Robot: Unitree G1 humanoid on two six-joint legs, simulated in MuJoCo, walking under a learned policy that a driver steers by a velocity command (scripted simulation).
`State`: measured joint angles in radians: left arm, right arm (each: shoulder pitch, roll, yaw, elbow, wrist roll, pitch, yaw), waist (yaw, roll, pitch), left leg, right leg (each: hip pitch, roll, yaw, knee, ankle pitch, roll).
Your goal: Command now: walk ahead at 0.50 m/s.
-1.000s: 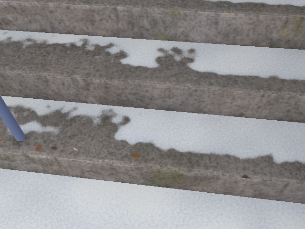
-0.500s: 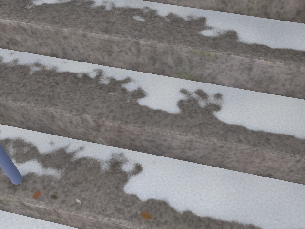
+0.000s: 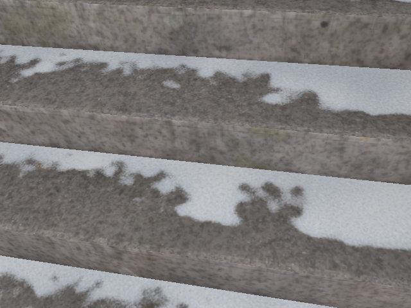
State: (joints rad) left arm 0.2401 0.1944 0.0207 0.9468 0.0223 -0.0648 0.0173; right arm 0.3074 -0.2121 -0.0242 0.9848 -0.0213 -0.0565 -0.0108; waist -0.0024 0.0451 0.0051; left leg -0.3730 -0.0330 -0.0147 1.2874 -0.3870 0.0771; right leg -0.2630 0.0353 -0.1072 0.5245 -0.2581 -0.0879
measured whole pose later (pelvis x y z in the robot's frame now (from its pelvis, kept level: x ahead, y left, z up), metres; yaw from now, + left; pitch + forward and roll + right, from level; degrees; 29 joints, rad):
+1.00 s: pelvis +0.49 -0.06 +0.20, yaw -22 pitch +7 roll -5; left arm -0.08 0.15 -0.03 0.74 0.00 0.04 -0.10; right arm 0.55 -0.12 0.07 1.19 -0.10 -0.13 0.11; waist -0.02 0.07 -0.15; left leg 0.07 0.16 0.32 0.28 -0.16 0.03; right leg -0.99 0.08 -0.15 1.31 -0.48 -0.15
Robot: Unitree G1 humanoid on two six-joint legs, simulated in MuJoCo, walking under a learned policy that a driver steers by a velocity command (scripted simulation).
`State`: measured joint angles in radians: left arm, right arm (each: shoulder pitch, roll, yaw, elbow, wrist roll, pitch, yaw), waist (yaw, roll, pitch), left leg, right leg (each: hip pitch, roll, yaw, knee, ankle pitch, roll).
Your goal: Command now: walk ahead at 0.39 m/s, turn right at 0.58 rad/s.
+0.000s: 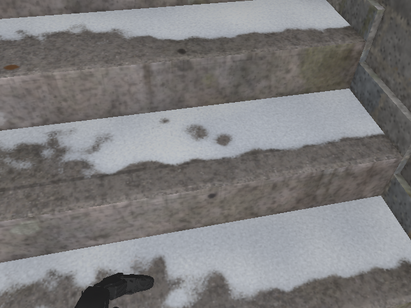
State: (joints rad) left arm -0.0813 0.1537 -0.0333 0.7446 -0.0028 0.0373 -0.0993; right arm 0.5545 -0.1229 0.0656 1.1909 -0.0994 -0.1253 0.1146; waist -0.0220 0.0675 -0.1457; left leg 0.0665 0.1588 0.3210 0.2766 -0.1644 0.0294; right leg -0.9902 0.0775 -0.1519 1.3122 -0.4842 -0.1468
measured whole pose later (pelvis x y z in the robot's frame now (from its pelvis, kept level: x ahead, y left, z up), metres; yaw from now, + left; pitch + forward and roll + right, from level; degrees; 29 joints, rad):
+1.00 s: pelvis +0.31 +0.09 +0.29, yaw +14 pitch +4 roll +1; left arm 0.17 0.27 0.05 0.84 0.05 -0.08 -0.02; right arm 0.10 -0.22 0.00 0.78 0.01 -0.14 0.04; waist -0.01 -0.02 -0.08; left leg -0.50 -0.09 0.00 0.65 -0.22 0.06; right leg -0.70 -0.06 0.07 1.08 -0.29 0.12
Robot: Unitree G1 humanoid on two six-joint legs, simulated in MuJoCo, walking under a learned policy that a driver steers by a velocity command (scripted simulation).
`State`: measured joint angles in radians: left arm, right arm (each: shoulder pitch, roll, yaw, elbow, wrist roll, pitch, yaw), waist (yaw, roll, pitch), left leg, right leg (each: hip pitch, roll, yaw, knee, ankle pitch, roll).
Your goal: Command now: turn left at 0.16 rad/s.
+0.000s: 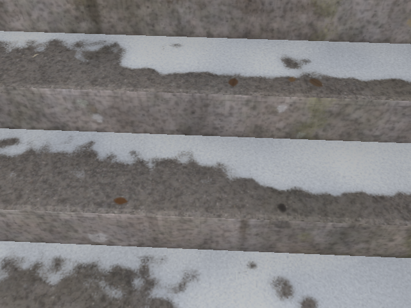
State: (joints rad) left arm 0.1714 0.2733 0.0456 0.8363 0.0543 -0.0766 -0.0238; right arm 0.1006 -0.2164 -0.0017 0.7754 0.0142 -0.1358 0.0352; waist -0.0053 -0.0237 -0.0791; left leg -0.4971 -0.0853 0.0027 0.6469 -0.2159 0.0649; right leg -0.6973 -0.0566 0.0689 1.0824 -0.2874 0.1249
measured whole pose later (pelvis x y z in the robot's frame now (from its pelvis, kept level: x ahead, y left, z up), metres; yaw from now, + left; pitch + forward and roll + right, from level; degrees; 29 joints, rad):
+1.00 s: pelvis +0.06 -0.02 +0.01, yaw +1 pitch +3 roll +0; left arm 0.17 0.17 0.01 0.71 0.02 -0.07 -0.07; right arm 0.18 -0.19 0.00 0.73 0.00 -0.07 0.07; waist 0.00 0.00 -0.01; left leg -0.37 -0.05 -0.03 0.61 -0.29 0.03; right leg -0.35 -0.03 -0.02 0.62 -0.32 0.02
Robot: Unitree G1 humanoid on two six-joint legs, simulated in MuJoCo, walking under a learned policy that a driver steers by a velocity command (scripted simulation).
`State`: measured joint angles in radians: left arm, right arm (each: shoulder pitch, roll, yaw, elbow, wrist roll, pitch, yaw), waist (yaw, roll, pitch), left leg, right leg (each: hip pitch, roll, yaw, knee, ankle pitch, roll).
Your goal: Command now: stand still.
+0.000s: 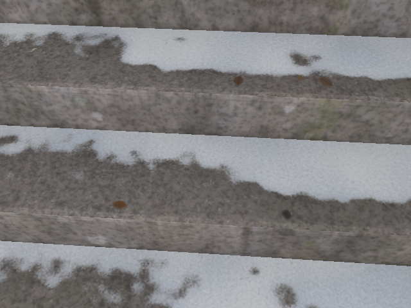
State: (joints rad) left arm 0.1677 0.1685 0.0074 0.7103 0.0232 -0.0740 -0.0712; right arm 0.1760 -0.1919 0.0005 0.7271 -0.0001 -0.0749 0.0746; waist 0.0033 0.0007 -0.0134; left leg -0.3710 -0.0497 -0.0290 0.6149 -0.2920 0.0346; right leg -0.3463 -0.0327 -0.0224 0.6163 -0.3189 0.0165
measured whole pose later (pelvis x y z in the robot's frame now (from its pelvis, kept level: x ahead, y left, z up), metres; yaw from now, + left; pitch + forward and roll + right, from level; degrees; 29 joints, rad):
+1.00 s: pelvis +0.13 -0.02 +0.00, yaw +0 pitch +5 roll +0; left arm 0.22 0.22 0.01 0.78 0.06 -0.06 -0.05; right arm 0.52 -0.22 -0.01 0.94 -0.08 -0.08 0.02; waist -0.09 0.01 -0.13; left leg -0.13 -0.02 -0.03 0.47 -0.43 0.04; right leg -0.82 0.05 0.00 1.93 -0.63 -0.21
